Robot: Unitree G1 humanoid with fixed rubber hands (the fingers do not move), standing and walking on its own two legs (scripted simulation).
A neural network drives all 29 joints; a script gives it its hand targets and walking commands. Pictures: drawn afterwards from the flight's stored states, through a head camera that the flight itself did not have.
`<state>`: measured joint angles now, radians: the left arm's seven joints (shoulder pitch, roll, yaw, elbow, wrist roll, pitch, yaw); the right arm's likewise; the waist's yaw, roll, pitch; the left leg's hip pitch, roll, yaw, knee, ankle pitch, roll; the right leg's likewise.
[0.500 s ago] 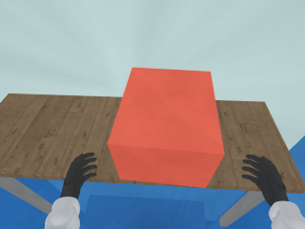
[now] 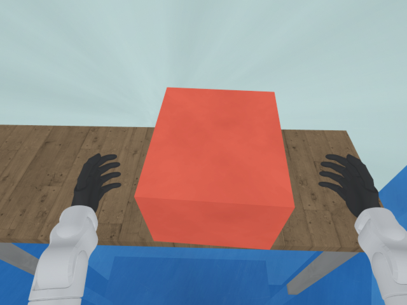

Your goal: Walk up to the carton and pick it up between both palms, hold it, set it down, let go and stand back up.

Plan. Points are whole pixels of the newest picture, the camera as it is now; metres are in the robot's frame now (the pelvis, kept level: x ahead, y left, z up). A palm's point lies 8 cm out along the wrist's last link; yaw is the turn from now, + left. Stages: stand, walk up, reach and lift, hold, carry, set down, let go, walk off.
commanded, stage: reach and lift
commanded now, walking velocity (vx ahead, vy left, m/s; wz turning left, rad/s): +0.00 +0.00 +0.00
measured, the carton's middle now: (215, 164) +0.41 +0.00 +0.02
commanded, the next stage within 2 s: none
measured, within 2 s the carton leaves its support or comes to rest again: neither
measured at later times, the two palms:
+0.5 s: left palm (94, 148) +0.35 +0.22 +0.14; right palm (351, 146) +0.36 -0.25 +0.13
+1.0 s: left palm (96, 129) +0.39 +0.23 +0.14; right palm (341, 123) +0.41 -0.25 +0.14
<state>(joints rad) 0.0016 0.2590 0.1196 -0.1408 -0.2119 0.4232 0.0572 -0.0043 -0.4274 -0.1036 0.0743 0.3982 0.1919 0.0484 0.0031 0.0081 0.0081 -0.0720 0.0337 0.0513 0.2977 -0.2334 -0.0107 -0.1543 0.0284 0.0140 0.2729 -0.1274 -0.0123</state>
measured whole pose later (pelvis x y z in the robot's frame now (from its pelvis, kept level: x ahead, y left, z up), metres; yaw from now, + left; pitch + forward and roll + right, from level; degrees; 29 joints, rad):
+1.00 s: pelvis -0.01 +0.00 +0.00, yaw +2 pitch +6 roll -1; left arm -0.72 0.33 0.11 0.50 -0.18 0.50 0.04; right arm -0.77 -0.50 0.02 0.82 0.44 0.24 0.05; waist -0.01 0.00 -0.06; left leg -0.23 0.03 0.00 0.37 -0.24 -0.01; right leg -0.27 0.03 -0.01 0.29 -0.12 -0.01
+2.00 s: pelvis -0.04 -0.01 -0.03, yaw +3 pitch +19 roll -1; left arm -0.93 0.18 -0.06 1.30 -0.28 -0.27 0.09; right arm -0.92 -0.29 0.10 1.31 0.37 -0.21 -0.03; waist 0.02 0.02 -0.25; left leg -0.68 0.03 -0.02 0.64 -0.29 -0.03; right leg -0.73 0.03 -0.03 0.58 -0.18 -0.02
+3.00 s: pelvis -0.03 -0.01 -0.01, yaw +5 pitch +15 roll -1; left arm -0.84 0.12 0.17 1.31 -0.04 -0.37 0.08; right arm -0.84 -0.19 -0.16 1.20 0.03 -0.19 -0.07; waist -0.05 0.05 -0.18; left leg -0.50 0.01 -0.06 0.46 -0.22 -0.03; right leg -0.52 0.01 -0.06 0.39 -0.12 -0.02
